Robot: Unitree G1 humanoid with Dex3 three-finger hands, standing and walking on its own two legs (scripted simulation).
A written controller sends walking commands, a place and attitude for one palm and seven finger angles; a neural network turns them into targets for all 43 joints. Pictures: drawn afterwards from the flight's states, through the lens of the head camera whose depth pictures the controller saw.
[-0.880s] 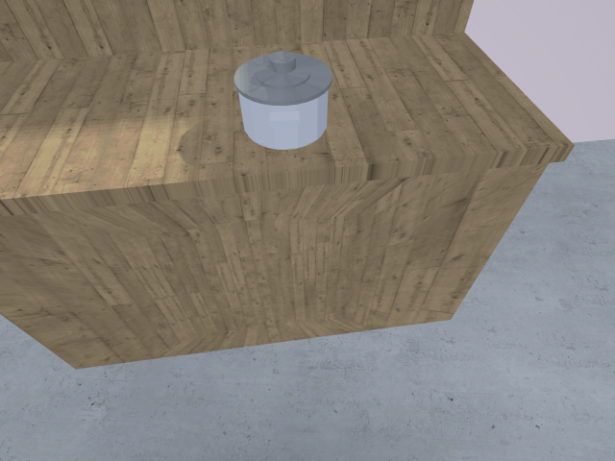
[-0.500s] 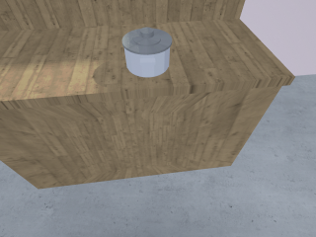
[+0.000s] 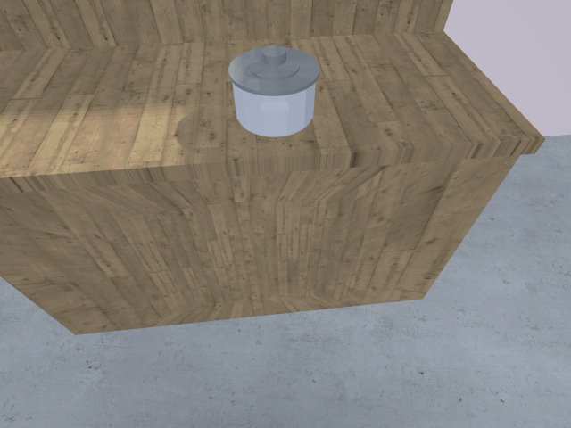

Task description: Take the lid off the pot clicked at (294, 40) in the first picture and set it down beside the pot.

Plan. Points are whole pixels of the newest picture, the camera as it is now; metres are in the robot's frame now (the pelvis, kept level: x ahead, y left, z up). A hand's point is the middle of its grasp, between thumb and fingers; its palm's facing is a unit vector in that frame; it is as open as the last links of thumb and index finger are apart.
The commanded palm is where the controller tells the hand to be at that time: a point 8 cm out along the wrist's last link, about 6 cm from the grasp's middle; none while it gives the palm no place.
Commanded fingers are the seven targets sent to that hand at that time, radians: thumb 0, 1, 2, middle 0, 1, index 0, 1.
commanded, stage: turn to face it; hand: left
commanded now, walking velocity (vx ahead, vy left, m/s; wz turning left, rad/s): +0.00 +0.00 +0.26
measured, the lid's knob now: (273, 55) +0.73 +0.06 +0.16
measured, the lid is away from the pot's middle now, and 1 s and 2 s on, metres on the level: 0.00 0.00 0.00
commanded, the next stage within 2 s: take the last steps up to it in 0.30 s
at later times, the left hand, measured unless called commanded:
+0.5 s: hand out of the picture +0.01 +0.20 -0.17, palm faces +0.12 -0.96 -0.27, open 7.4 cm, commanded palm none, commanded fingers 0.00 0.90 0.90 -0.20 -0.30 -0.20 -0.30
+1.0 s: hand out of the picture -0.02 +0.10 -0.18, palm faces +0.18 -0.97 -0.15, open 7.4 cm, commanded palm none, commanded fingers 0.00 0.90 0.90 -0.20 -0.30 -0.20 -0.30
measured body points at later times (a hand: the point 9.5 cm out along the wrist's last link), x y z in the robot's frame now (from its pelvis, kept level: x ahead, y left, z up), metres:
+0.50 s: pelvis -0.02 -0.01 -0.01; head +0.01 +0.00 +0.44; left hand +0.00 +0.25 -0.15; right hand +0.03 -0.23 -0.16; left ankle -0.04 +0.13 -0.74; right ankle -0.07 -0.11 -0.72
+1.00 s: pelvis +0.12 -0.04 -0.02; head +0.16 -0.03 +0.43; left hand -0.03 +0.15 -0.17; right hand +0.23 -0.25 -0.17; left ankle +0.13 +0.07 -0.74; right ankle -0.04 -0.12 -0.69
